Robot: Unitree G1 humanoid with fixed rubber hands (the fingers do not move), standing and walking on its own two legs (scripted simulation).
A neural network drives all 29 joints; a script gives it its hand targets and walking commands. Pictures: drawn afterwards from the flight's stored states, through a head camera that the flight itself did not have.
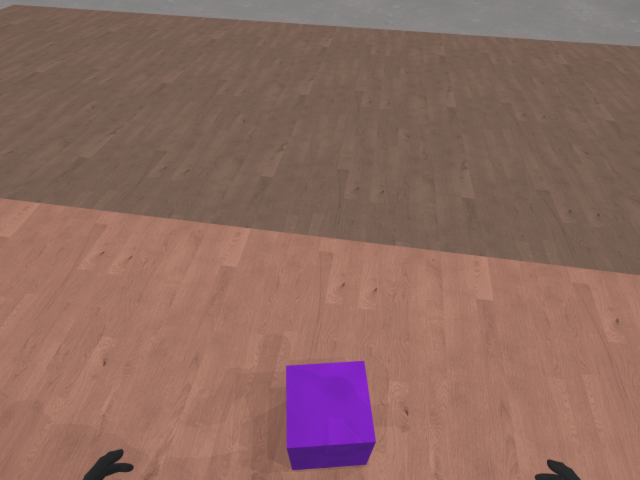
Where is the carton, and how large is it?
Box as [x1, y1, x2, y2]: [286, 361, 375, 469]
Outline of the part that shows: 363,361 286,366 287,450 292,469 355,465 366,463 375,442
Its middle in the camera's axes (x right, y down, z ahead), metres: +0.02 +0.48 +1.07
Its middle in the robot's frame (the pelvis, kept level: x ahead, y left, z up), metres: +0.39 +0.00 -0.66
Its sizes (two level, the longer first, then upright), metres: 0.210 0.200 0.250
